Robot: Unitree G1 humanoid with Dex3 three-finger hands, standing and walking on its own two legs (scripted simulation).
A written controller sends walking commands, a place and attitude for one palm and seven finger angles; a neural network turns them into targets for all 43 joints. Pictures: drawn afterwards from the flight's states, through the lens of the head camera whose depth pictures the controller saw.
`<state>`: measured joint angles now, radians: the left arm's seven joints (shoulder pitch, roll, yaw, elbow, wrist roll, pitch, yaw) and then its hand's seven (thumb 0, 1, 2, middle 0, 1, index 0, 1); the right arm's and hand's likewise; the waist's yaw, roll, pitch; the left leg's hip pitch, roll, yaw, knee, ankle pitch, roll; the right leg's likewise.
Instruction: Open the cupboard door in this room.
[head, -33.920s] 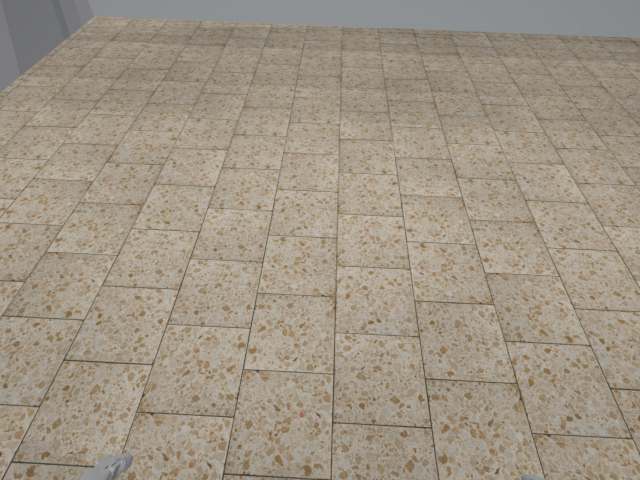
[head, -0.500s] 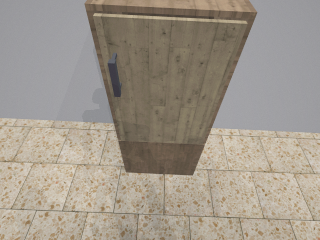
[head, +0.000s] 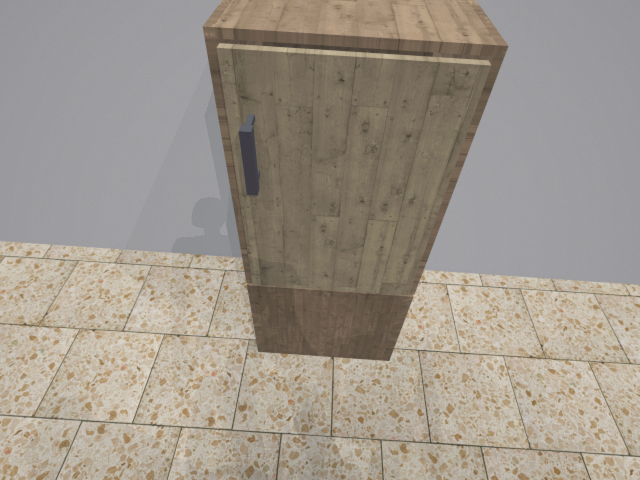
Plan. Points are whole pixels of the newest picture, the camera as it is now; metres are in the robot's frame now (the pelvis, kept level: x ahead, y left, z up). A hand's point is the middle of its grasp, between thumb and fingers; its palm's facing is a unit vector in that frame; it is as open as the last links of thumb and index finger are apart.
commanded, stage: look again from close up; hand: left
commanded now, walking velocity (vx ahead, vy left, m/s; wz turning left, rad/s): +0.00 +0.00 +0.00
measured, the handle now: (251, 155) +0.61 +0.16 +0.08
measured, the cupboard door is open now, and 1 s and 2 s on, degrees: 0 0 0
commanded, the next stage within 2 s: raise the hand with hooked fingers in 0.62 s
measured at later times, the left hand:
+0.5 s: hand out of the picture +0.02 +0.20 -0.17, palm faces +0.03 -0.97 -0.23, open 7.4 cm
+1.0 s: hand (187, 366) +0.25 +0.19 +0.01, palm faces +0.13 -0.99 -0.07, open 7.9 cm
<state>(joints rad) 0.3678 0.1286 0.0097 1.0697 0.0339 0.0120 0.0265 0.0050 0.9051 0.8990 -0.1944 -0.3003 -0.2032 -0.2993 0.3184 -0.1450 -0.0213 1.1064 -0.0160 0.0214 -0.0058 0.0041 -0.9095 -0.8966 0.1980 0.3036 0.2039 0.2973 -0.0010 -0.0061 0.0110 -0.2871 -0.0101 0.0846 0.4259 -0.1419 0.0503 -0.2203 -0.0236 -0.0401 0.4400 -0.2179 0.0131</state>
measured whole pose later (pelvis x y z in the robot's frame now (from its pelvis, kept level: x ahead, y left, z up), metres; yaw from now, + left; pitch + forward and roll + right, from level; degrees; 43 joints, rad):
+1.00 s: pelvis +0.03 -0.02 -0.04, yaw +1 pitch +7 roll +0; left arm 0.36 0.21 0.18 0.16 -0.22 -0.43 -0.16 0.01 0.76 0.84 -0.20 -0.39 -0.21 -0.39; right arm 0.21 -0.23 -0.03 0.68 0.02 -0.25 -0.02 0.01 -0.90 -0.90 0.20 0.30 0.21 0.30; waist -0.03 0.00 -0.13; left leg -0.58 -0.01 0.06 0.78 -0.33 0.03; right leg -0.51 -0.02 -0.03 0.82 -0.43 -0.01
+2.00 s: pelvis +0.02 +0.01 -0.04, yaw +2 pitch +5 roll -3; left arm 0.11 0.41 0.37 0.17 -0.37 -0.16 -0.44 0.00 -0.39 0.35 -0.29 -1.13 -0.30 -1.13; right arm 0.26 -0.25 0.07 0.53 0.07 -0.24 -0.08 0.01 -0.90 -0.90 0.20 0.30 0.21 0.30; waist 0.01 0.03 -0.10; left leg -0.60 0.00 0.02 0.85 -0.35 0.06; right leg -0.47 0.00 -0.07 0.79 -0.41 0.01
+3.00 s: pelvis +0.04 -0.04 -0.02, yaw +2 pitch +4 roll -1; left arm -0.10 0.44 0.42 0.42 -0.36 -0.13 -0.53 -0.01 -0.50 0.30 -0.30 -1.20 -0.31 -1.20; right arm 0.27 -0.29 0.05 0.57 0.07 -0.19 -0.10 0.01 -0.90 -0.90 0.20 0.30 0.21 0.30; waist 0.01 0.04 -0.06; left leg -0.49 0.03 0.01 0.72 -0.30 0.01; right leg -0.38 0.03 -0.07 0.69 -0.38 -0.04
